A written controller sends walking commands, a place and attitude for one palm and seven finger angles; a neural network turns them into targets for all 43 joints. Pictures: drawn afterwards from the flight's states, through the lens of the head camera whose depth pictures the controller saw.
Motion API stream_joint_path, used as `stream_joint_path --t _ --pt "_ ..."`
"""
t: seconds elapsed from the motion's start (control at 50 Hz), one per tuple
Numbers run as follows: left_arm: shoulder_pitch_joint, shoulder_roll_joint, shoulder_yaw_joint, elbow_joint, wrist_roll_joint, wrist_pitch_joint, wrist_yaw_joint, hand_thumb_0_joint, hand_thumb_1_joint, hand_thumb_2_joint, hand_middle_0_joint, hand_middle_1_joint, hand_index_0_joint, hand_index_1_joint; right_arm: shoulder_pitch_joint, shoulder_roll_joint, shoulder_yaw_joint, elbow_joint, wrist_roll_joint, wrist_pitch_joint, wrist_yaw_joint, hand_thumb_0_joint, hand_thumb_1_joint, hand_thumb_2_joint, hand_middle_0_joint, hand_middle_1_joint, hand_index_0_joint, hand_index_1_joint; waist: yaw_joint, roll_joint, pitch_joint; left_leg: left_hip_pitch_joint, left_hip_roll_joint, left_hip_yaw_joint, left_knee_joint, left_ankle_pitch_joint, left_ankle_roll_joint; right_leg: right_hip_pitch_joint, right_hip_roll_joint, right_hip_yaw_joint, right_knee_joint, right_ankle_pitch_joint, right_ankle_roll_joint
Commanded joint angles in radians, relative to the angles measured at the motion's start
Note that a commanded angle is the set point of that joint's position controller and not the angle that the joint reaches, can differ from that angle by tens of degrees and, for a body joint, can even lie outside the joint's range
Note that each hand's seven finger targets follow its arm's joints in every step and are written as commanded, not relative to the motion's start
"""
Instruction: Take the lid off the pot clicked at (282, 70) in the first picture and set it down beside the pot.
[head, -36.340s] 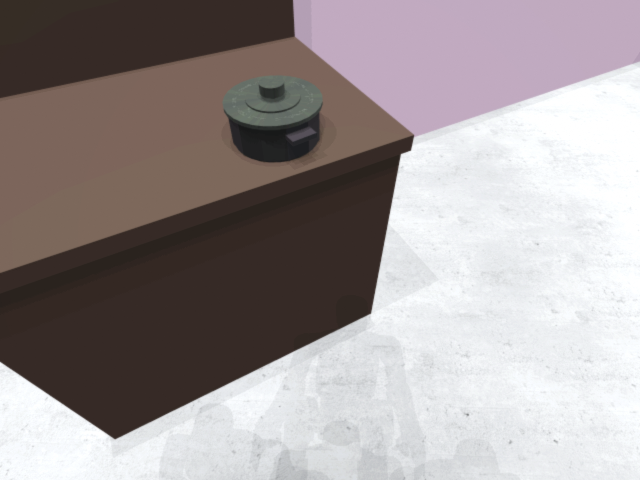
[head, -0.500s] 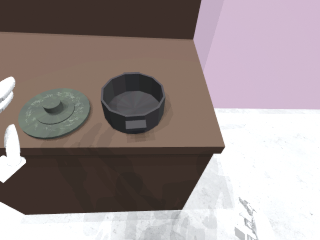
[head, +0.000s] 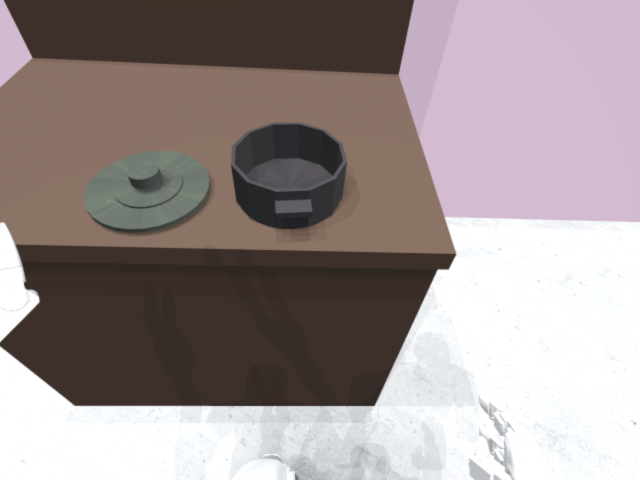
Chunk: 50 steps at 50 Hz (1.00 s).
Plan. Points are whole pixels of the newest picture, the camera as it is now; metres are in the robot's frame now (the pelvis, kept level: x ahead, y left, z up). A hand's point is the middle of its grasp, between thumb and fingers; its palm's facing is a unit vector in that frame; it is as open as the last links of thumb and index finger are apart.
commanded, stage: step back with the hand held close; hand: left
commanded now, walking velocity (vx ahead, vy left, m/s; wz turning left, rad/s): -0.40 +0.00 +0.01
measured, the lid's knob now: (144, 174) +0.53 +0.31 +0.07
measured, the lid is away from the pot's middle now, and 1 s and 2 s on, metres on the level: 0.23 0.23 0.23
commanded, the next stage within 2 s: stop stepping back and stand still in 0.38 s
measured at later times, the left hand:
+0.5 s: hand out of the picture +0.12 +0.22 +0.25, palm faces +0.29 -0.85 -0.45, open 7.4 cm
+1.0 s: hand out of the picture +0.05 +0.28 +0.24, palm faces +0.39 -0.85 -0.36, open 7.4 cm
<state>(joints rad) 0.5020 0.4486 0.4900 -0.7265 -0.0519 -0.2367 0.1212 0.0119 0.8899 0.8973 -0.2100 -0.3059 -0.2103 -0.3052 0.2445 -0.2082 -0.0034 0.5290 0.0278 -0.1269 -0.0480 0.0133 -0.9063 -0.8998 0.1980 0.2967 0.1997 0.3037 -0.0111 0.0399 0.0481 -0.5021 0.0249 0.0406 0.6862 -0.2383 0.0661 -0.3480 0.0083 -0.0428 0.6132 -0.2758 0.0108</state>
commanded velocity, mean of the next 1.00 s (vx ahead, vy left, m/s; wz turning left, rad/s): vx -0.09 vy -0.03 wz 0.02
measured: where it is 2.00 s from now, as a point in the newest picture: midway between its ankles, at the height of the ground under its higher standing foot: outside the picture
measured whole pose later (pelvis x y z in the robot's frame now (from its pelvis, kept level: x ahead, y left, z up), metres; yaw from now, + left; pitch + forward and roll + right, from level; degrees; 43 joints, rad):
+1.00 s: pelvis -0.15 +0.05 +0.01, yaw -4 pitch -1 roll -2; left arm 0.51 0.42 0.44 -0.68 -0.06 -0.21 0.12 0.01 0.89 0.90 -0.21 -0.31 -0.21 -0.31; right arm 0.28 -0.20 0.00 0.64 0.02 -0.06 -0.05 0.01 -0.91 -0.90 0.20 0.30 0.20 0.30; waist 0.01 -0.02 -0.07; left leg -0.37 0.02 0.00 0.76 -0.42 0.04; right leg -0.21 0.02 -0.05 0.55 -0.33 -0.02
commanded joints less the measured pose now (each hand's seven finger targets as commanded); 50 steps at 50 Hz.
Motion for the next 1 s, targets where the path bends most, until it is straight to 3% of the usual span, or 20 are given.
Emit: stream_joint_path --t 0.0,0.06,0.08,0.12,0.14,0.2,0.36,0.44,0.46,0.48,0.5,0.56,0.58,0.64,0.78,0.82,0.86,0.94,0.96,0.98 --pt "-0.083 0.179 0.095 -0.194 -0.008 -0.074 0.032 0.000 0.900 0.900 -0.200 -0.300 -0.200 -0.300 -0.054 -0.108 -0.063 -0.101 -0.010 -0.043 -0.002 0.000 -0.900 -0.900 0.200 0.300 0.200 0.300 -0.021 -0.218 -0.104 0.207 -0.020 -0.052 0.263 -0.234 -0.066 -0.262 -0.305 0.316 -0.360 -0.231 -0.149" --pt "-0.153 0.162 0.070 -0.165 -0.013 -0.058 0.035 0.000 0.900 0.900 -0.200 -0.300 -0.200 -0.300 -0.060 -0.097 -0.051 -0.087 -0.007 -0.022 0.005 0.000 -0.900 -0.900 0.200 0.300 0.200 0.300 -0.047 -0.200 -0.072 0.249 0.040 -0.112 0.192 -0.236 -0.048 -0.302 -0.299 0.224 -0.271 -0.136 -0.120" --pt "-0.170 0.158 0.068 -0.154 -0.012 -0.059 0.037 0.000 0.900 0.900 -0.200 -0.300 -0.200 -0.300 -0.074 -0.113 -0.047 -0.097 -0.007 -0.024 -0.001 0.000 -0.900 -0.900 0.200 0.300 0.200 0.300 -0.049 -0.112 -0.028 0.192 0.067 -0.154 -0.016 -0.268 -0.024 -0.271 -0.219 0.161 -0.178 -0.139 -0.079" --pt "-0.167 0.159 0.101 -0.187 -0.012 -0.083 0.041 0.000 0.900 0.900 -0.200 -0.300 -0.200 -0.300 -0.103 -0.159 -0.058 -0.117 -0.011 -0.044 -0.012 0.000 -0.900 -0.900 0.200 0.300 0.200 0.300 -0.041 0.322 -0.018 -0.046 0.271 -0.404 -0.431 -0.338 0.081 -0.101 0.039 0.009 0.324 -0.154 0.003" --pt "-0.192 0.191 0.112 -0.234 -0.015 -0.091 0.046 0.000 0.900 0.900 -0.200 -0.300 -0.200 -0.300 -0.096 -0.119 -0.059 -0.108 -0.017 -0.055 -0.009 0.000 -0.900 -0.900 0.200 0.300 0.200 0.300 -0.043 0.389 -0.079 -0.109 0.349 -0.482 -0.544 -0.420 0.100 -0.075 0.057 0.084 0.610 -0.281 0.004" --pt "-0.156 0.174 0.139 -0.213 -0.040 -0.072 0.047 0.000 0.900 0.900 -0.200 -0.300 -0.200 -0.300 -0.084 -0.113 -0.082 -0.081 -0.012 -0.072 0.030 0.000 -0.900 -0.900 0.200 0.300 0.200 0.300 -0.028 0.123 -0.107 0.039 0.296 -0.382 -0.425 -0.231 0.100 -0.181 0.037 0.135 0.658 -0.240 0.008" --pt "-0.022 0.154 0.091 -0.249 -0.037 -0.076 0.019 0.000 0.900 0.900 -0.200 -0.300 -0.200 -0.300 -0.088 -0.105 -0.059 -0.082 -0.043 -0.068 0.030 0.000 -0.900 -0.900 0.200 0.300 0.200 0.300 0.003 0.190 -0.258 0.214 0.201 -0.228 -0.348 -0.081 -0.023 0.177 0.034 -0.004 -0.191 -0.057 -0.036" --pt "-0.116 0.216 0.088 -0.173 -0.038 -0.124 0.012 0.000 0.900 0.900 -0.200 -0.300 -0.200 -0.300 -0.072 -0.082 -0.053 -0.058 -0.024 -0.052 -0.002 0.000 -0.900 -0.900 0.200 0.300 0.200 0.300 -0.026 -0.234 -0.190 0.274 -0.033 -0.015 0.307 -0.190 -0.115 -0.116 -0.316 0.175 -0.375 0.211 -0.166" --pt "-0.125 -0.082 -0.355 0.728 0.077 0.104 -0.125 0.000 0.900 0.900 -0.200 -0.300 -0.200 -0.300 -0.049 -0.277 -0.134 0.203 -0.018 -0.074 0.032 0.000 -0.900 -0.900 0.200 0.300 0.200 0.300 -0.090 -0.172 -0.140 0.044 0.068 -0.142 0.493 -0.106 -0.084 -0.095 -0.413 0.148 -0.192 0.575 -0.136" --pt "-0.352 0.258 0.089 -0.350 -0.034 -0.028 -0.038 0.000 0.900 0.900 -0.200 -0.300 -0.200 -0.300 -0.143 -0.067 -0.083 -0.125 0.036 -0.023 0.018 0.000 -0.900 -0.900 0.200 0.300 0.200 0.300 0.000 -0.334 -0.177 0.188 -0.026 -0.115 0.481 -0.245 -0.093 -0.117 -0.319 0.182 -0.247 0.419 -0.166" --pt "-0.168 0.285 0.158 -0.184 -0.032 -0.062 -0.006 0.000 0.900 0.900 -0.200 -0.300 -0.200 -0.300 -0.159 -0.067 -0.049 -0.115 0.006 -0.031 -0.014 0.000 -0.900 -0.900 0.200 0.300 0.200 0.300 -0.022 -0.411 -0.063 0.077 0.014 -0.091 0.381 -0.238 -0.063 -0.078 -0.333 0.183 -0.245 0.453 -0.174" --pt "-0.024 0.183 0.109 -0.196 -0.046 -0.049 0.015 0.000 0.900 0.900 -0.200 -0.300 -0.200 -0.300 -0.153 -0.087 -0.015 -0.134 0.015 -0.008 -0.015 0.000 -0.900 -0.900 0.200 0.300 0.200 0.300 -0.033 0.000 -0.049 0.129 0.022 -0.087 -0.189 -0.040 -0.036 0.033 -0.193 0.095 -0.074 0.286 -0.074" --pt "-0.005 0.174 0.117 -0.245 -0.051 -0.068 0.020 0.000 0.900 0.900 -0.200 -0.300 -0.200 -0.300 -0.154 -0.118 -0.026 -0.148 0.010 -0.026 -0.015 0.000 -0.900 -0.900 0.200 0.300 0.200 0.300 -0.011 0.145 -0.062 0.142 0.102 -0.207 -0.313 0.085 0.000 0.058 -0.077 0.031 0.004 0.164 -0.020" --pt "-0.047 0.227 0.152 -0.369 -0.058 -0.084 0.016 0.000 0.900 0.900 -0.200 -0.300 -0.200 -0.300 -0.121 -0.113 -0.040 -0.139 -0.008 -0.077 -0.002 0.000 -0.900 -0.900 0.200 0.300 0.200 0.300 -0.005 0.288 -0.153 0.257 0.222 -0.421 -0.443 0.053 0.052 -0.034 0.038 0.038 0.151 -0.238 0.006" --pt "0.086 0.162 0.107 -0.139 -0.017 -0.033 0.013 0.000 0.900 0.900 -0.200 -0.300 -0.200 -0.300 -0.093 -0.116 -0.050 -0.110 -0.011 -0.043 0.010 0.000 -0.900 -0.900 0.200 0.300 0.200 0.300 -0.002 0.092 -0.152 0.060 0.074 -0.177 -0.359 -0.339 -0.020 0.307 0.039 -0.016 -0.227 -0.082 -0.038" --pt "0.005 0.171 0.094 -0.105 -0.014 -0.034 0.008 0.000 0.900 0.900 -0.200 -0.300 -0.200 -0.300 -0.099 -0.116 -0.059 -0.101 -0.020 -0.016 -0.001 0.000 -0.900 -0.900 0.200 0.300 0.200 0.300 -0.014 -0.040 -0.113 0.062 0.001 -0.074 -0.086 -0.304 -0.034 0.195 -0.081 0.111 -0.316 -0.159 -0.111" --pt "-0.058 0.173 0.081 -0.118 -0.021 -0.026 0.010 0.000 0.900 0.900 -0.200 -0.300 -0.200 -0.300 -0.083 -0.122 -0.071 -0.075 -0.015 -0.007 -0.003 0.000 -0.900 -0.900 0.200 0.300 0.200 0.300 -0.017 -0.273 -0.081 0.114 -0.042 -0.050 0.288 -0.199 -0.056 -0.040 -0.277 0.399 -0.461 -0.467 -0.210" --pt "-0.196 0.132 0.009 -0.107 -0.012 -0.009 0.011 0.000 0.900 0.900 -0.200 -0.300 -0.200 -0.300 -0.136 -0.103 -0.039 -0.072 -0.010 0.004 -0.009 0.000 -0.900 -0.900 0.200 0.300 0.200 0.300 -0.047 -0.121 0.048 0.242 0.059 -0.090 0.004 -0.199 -0.018 -0.183 -0.255 0.246 -0.343 -0.367 -0.154" --pt "-0.186 0.130 0.012 -0.092 -0.008 -0.015 0.016 0.000 0.900 0.900 -0.200 -0.300 -0.200 -0.300 -0.129 -0.110 -0.030 -0.062 -0.013 -0.006 -0.019 0.000 -0.900 -0.900 0.200 0.300 0.200 0.300 -0.044 0.001 0.061 0.262 0.047 -0.099 -0.205 -0.241 -0.006 -0.156 -0.160 0.155 -0.222 -0.348 -0.118" --pt "-0.169 0.111 0.007 -0.124 -0.014 -0.026 0.021 0.000 0.900 0.900 -0.200 -0.300 -0.200 -0.300 -0.129 -0.131 -0.030 -0.079 -0.012 -0.024 -0.020 0.000 -0.900 -0.900 0.200 0.300 0.200 0.300 -0.031 0.211 0.045 0.272 0.125 -0.284 -0.385 -0.347 0.028 -0.139 -0.030 0.062 -0.026 -0.257 -0.066"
